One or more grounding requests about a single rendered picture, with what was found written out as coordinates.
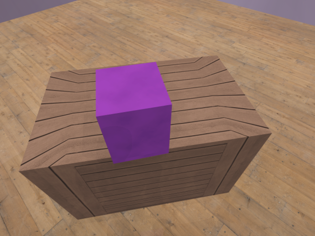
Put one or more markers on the carton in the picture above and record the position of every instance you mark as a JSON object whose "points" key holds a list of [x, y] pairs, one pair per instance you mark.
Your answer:
{"points": [[133, 110]]}

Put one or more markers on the pedestal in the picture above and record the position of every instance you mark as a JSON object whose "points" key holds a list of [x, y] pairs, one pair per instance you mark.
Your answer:
{"points": [[215, 133]]}

